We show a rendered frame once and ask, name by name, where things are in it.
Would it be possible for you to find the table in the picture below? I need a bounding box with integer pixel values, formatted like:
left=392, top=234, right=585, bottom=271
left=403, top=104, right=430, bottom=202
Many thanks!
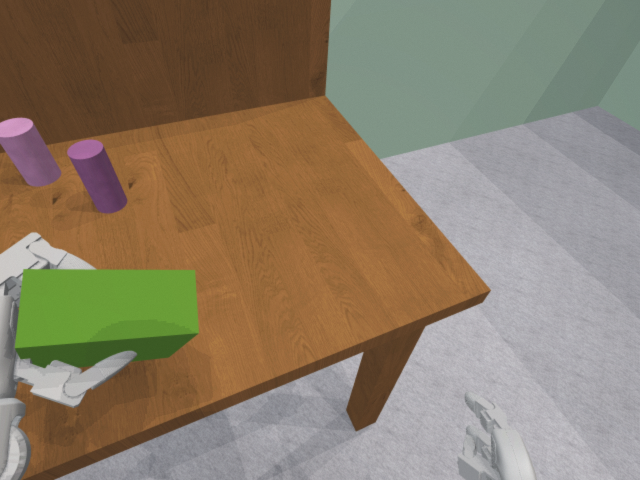
left=0, top=0, right=491, bottom=480

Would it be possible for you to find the sponge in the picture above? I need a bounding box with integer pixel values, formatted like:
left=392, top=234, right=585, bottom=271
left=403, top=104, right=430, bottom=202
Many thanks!
left=15, top=269, right=199, bottom=368

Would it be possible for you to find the left robot hand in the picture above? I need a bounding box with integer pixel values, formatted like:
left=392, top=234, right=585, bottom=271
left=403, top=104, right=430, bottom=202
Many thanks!
left=0, top=233, right=137, bottom=408

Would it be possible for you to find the left robot forearm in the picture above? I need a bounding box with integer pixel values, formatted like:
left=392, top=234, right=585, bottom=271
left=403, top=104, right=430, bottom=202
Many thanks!
left=0, top=398, right=31, bottom=480

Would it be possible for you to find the right robot hand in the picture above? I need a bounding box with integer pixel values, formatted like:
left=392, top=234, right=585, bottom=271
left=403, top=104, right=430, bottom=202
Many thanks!
left=458, top=392, right=537, bottom=480

